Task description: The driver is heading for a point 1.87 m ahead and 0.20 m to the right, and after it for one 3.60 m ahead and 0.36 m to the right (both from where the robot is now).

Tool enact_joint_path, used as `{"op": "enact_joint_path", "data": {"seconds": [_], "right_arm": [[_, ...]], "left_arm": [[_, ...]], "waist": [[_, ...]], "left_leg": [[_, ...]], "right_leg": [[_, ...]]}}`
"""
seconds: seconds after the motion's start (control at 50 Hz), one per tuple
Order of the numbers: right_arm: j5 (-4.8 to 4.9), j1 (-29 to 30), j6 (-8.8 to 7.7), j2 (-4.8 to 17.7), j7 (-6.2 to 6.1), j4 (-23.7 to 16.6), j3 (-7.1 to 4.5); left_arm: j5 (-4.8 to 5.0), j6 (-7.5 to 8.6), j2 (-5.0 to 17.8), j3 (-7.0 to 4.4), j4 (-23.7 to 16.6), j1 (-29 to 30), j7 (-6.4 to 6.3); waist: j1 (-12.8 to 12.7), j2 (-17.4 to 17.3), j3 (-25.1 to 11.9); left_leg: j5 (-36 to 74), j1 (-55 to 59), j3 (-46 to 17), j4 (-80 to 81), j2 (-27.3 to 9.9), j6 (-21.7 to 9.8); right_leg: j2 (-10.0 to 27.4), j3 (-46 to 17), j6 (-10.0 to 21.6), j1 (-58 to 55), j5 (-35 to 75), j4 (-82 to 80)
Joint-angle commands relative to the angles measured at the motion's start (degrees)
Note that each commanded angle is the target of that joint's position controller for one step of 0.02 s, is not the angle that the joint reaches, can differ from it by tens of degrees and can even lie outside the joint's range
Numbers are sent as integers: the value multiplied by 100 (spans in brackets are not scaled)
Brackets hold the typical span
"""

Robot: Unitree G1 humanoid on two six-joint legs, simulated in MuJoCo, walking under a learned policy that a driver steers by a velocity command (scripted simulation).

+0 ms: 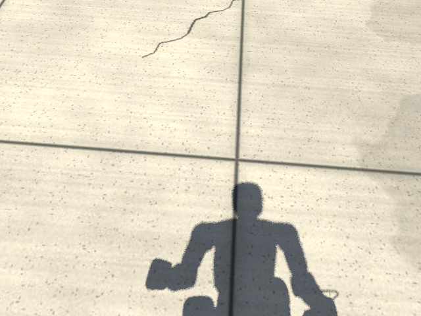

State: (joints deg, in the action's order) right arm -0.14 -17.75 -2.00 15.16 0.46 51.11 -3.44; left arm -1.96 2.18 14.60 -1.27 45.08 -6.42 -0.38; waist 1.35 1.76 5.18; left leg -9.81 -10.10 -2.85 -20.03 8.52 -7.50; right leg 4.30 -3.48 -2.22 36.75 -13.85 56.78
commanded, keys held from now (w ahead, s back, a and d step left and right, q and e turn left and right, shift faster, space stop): no key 0.90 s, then w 0.10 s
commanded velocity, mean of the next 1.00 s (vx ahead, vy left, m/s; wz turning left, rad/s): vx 0.06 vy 0.00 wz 0.09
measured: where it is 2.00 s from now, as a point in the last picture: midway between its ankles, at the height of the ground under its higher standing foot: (223, 251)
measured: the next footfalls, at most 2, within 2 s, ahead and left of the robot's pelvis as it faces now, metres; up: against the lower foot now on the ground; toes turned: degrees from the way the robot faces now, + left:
right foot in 0.22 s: +0.22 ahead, -0.11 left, +0.00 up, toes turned +4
left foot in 0.54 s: +0.11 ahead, +0.09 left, +0.00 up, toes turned +0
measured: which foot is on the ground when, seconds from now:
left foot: down 0.00-0.24, up 0.26-0.52, down 0.54-1.00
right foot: up 0.00-0.20, down 0.22-1.00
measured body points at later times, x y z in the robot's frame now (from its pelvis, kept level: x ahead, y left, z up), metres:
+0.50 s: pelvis +0.10 -0.04 +0.00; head +0.12 -0.05 +0.44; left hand +0.18 +0.21 -0.13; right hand +0.18 -0.29 -0.15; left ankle +0.06 +0.09 -0.73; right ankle +0.18 -0.12 -0.74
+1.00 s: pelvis +0.13 -0.01 +0.00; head +0.12 -0.01 +0.45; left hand +0.12 +0.23 -0.16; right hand +0.14 -0.25 -0.16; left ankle +0.07 +0.09 -0.74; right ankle +0.18 -0.12 -0.74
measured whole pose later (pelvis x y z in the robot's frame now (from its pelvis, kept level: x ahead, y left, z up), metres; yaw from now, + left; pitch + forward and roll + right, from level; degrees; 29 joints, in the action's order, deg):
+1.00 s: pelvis +0.13 -0.01 +0.00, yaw +3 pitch -1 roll +0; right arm -0.7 -17.9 -0.2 10.6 -1.9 63.2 0.4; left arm -0.9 -0.6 11.4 -0.2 62.8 -16.6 -0.9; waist -0.5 0.0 0.0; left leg -18.0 -4.7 -2.2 -23.8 2.6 -2.7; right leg -1.3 -0.4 2.0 15.0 -15.0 27.7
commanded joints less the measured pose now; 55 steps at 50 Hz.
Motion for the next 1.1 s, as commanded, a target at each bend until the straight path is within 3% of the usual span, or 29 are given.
{"op": "enact_joint_path", "data": {"seconds": [0.02,0.08,0.14,0.18,0.2,0.22,0.24,0.26,0.28,0.3,0.32,0.34,0.38,0.44,0.48,0.52,0.54,0.56,0.58,0.62,0.68,0.9,0.92,0.96,1.0,1.04,1.1], "right_arm": [[12,-249,-6,722,-66,-288,-136],[-27,-446,56,707,-137,-248,-114],[-109,-424,105,699,-185,-235,-90],[-122,-267,113,715,-207,-247,-78],[-83,-147,98,728,-219,-250,-70],[-3,-5,62,723,-220,-264,-49],[33,-113,-7,533,-203,-413,35],[113,-939,57,231,-205,-257,62],[-16,-735,194,624,-239,-121,-4],[-78,-437,268,621,-232,-79,-17],[-99,-268,324,508,-214,-55,11],[-82,-214,394,420,-189,-23,42],[-86,-350,489,307,-167,150,106],[-35,-178,539,266,-211,303,146],[-34,-134,520,220,-223,412,175],[-78,-115,459,240,-226,529,204],[-147,-49,407,348,-231,516,209],[-143,84,360,514,-222,513,197],[-98,136,309,388,-195,601,236],[-69,207,190,285,-208,698,285],[-45,154,122,290,-243,802,299],[-39,-178,121,117,-271,1131,357],[-48,-265,122,114,-270,1168,355],[-55,-362,165,343,-262,1173,252],[-55,-614,199,503,-248,1179,157],[-72,-699,152,505,-247,1200,92],[-131,-742,-4,464,-215,1214,38]], "left_arm": [[32,-81,367,-56,-180,-406,1],[74,-83,414,-32,-267,-63,-6],[88,-42,483,-23,-258,0,-42],[97,4,545,-38,-141,-302,-80],[90,40,559,-50,-33,-590,-109],[50,109,566,-55,88,-968,-143],[8,181,852,-92,122,-1325,-196],[140,88,1053,-130,66,-1179,-187],[228,17,653,-32,58,-1129,-129],[180,14,503,29,48,-885,-99],[124,-14,382,79,36,-580,-108],[94,-37,335,115,55,-386,-135],[52,-79,448,93,163,-283,-144],[92,-113,604,42,349,-540,-125],[108,-161,673,7,417,-478,-122],[130,-214,650,-7,488,-501,-118],[149,-220,595,-8,517,-555,-101],[197,-241,549,-24,533,-627,-81],[200,-260,471,-20,596,-539,-61],[162,-239,376,-13,785,-722,-46],[139,-184,390,-20,1008,-837,-41],[154,-193,209,50,1580,-996,-99],[150,-199,184,57,1625,-1044,-100],[121,-228,235,14,1604,-1004,-85],[50,-228,127,10,1449,-695,-23],[-29,-133,3,26,1270,-485,34],[19,69,148,-56,1066,-349,106]], "waist": [[-60,-619,-829],[157,-651,-811],[190,-644,-683],[50,-639,-609],[-113,-598,-601],[-367,-424,-683],[-373,199,-1228],[-55,1194,-1798],[-169,644,-1798],[-114,235,-1213],[-10,125,-954],[90,327,-729],[166,686,-659],[-17,594,-824],[11,581,-781],[36,425,-584],[-22,269,-474],[-180,-31,-246],[-178,-354,-43],[-292,-581,-170],[-301,-463,-256],[-193,-196,-140],[-171,-229,-251],[-110,-519,-85],[79,-876,418],[132,-1039,767],[79,-859,685]], "left_leg": [[5012,260,-538,23,-1252,-176],[4835,740,-718,-91,-1404,-51],[4846,957,-902,-338,-1578,-117],[4868,899,-1056,-634,-1640,-120],[4794,825,-1092,-897,-1585,-61],[4403,568,-1027,-1331,-1425,91],[2675,38,-843,-2070,-1102,286],[-1742,-598,-360,-3261,-208,509],[-2942,-796,-325,-3734,-148,495],[-2722,-862,-455,-3931,-257,552],[-2417,-789,-477,-3763,-381,618],[-2167,-603,-439,-3382,-513,699],[-1946,-248,-104,-2616,-507,834],[-1624,-62,85,-1753,-567,857],[-1060,161,185,-1081,-612,784],[-334,549,79,-233,-720,649],[-316,592,-328,-75,-1036,563],[-810,33,-637,-2,-1252,439],[-1211,-656,-713,205,-1297,395],[-1180,-939,-749,505,-1329,475],[-728,-653,-665,482,-1295,483],[-270,-280,-538,382,-1287,389],[-754,-234,-546,454,-1256,357],[-2356,-342,-777,575,-1259,128],[-3632,-261,-1564,1103,-1790,-254],[-3492,-99,-2124,1417,-2407,-600],[-2164,564,-1849,1188,-2404,-651]], "right_leg": [[-229,455,-18,-617,649,-569],[-230,403,89,-511,898,-1110],[-333,357,216,-713,549,-1585],[-429,328,386,-1221,264,-2116],[-468,323,493,-1667,450,-2649],[-340,198,620,-2437,1465,-3433],[672,-763,899,-3565,4092,-3325],[1920,-1934,1992,-4275,6459,-3047],[1981,-2265,2272,-3749,5574,-3311],[1654,-1878,2132,-3194,4515,-3577],[1326,-1512,1849,-2789,3532,-3804],[1049,-1139,1581,-2422,2847,-4039],[584,-668,1275,-2206,1979,-4166],[594,-763,1262,-2439,1132,-4182],[536,-815,1164,-2296,227,-4199],[428,-830,845,-1842,-754,-4281],[363,-839,627,-1635,-1073,-4275],[97,-610,497,-1726,-1043,-4253],[-44,-384,479,-2219,-573,-4082],[-41,-308,528,-2933,206,-3745],[6,-310,559,-2980,575,-3704],[-1,-277,456,-2791,796,-3741],[-75,-225,462,-2811,388,-3700],[-428,79,539,-2401,-893,-3186],[-698,426,560,-1388,-1263,-2394],[-424,585,577,-756,-850,-1638],[-206,531,628,-364,-996,-1598]]}}
Keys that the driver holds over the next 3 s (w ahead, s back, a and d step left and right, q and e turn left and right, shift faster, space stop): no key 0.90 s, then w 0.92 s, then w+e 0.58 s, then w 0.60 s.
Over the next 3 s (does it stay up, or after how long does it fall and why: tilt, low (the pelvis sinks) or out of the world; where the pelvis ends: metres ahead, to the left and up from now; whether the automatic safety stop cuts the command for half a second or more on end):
stays up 1.17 -0.08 0.00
